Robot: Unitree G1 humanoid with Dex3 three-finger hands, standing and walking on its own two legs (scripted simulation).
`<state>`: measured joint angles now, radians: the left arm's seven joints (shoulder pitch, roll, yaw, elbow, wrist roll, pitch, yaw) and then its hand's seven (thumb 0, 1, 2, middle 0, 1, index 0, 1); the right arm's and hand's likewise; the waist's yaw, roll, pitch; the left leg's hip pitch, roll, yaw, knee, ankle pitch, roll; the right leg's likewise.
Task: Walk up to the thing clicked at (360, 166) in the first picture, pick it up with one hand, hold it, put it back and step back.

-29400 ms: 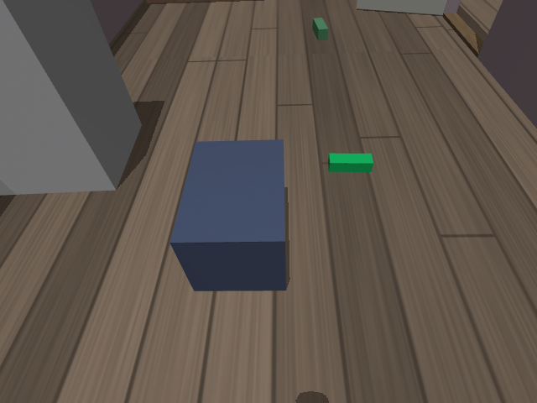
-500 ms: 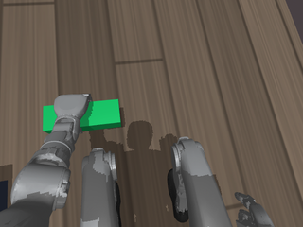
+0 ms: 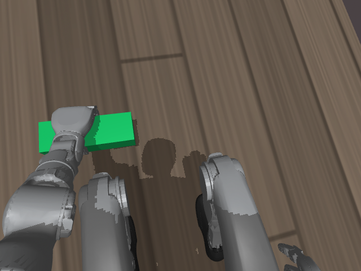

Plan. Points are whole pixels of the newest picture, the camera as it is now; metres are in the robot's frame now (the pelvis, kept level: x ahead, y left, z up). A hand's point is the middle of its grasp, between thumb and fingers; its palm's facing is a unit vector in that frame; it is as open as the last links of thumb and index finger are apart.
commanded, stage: crouch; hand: left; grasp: from above
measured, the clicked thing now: (90, 134) +0.44 +0.19 -0.23
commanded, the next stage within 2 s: lower in 0.04 s
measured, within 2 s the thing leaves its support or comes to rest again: rests again in 1.02 s
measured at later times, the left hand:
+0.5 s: hand (87, 136) +0.44 +0.20 -0.24, palm faces -0.49 +0.00 -0.87, open 10.6 cm
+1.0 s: hand (90, 135) +0.46 +0.21 -0.28, palm faces -0.50 -0.01 -0.86, open 10.6 cm
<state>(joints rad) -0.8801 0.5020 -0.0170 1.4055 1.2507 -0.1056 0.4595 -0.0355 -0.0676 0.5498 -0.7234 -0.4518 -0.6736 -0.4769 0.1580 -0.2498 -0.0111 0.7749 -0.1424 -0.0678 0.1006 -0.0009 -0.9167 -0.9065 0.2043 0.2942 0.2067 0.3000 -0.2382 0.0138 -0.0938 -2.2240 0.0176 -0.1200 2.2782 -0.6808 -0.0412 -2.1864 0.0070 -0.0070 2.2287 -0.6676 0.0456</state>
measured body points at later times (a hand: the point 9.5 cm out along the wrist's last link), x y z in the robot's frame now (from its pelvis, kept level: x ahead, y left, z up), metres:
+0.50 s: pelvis +0.00 +0.00 -0.04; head +0.25 +0.04 +0.34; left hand +0.46 +0.20 -0.19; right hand +0.04 -0.28 -0.15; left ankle +0.08 +0.14 -0.33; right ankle +0.10 -0.13 -0.33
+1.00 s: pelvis +0.01 +0.00 -0.06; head +0.28 +0.05 +0.30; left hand +0.48 +0.20 -0.23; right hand +0.03 -0.27 -0.16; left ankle +0.08 +0.14 -0.33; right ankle +0.10 -0.13 -0.33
